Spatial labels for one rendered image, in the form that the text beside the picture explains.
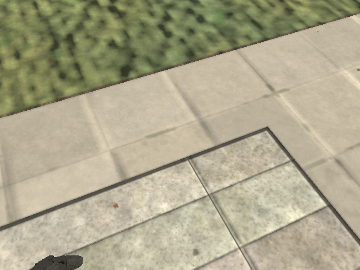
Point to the left robot hand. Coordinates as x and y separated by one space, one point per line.
68 262

